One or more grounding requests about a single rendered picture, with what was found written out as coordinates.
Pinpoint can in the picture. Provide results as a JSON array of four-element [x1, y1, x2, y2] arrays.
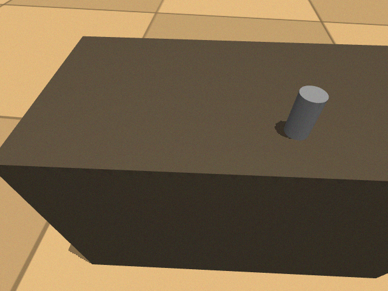
[[284, 85, 329, 141]]

